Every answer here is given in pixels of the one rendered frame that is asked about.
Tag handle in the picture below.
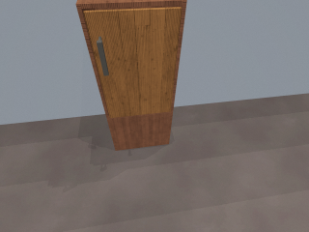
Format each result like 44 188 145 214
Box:
97 36 109 76

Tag cupboard door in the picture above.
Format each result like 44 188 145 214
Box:
83 7 183 118

